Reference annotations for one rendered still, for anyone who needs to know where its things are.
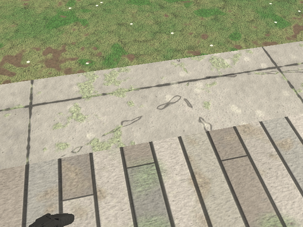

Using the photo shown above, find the left robot hand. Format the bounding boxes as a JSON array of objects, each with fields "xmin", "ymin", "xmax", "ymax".
[{"xmin": 28, "ymin": 213, "xmax": 75, "ymax": 227}]

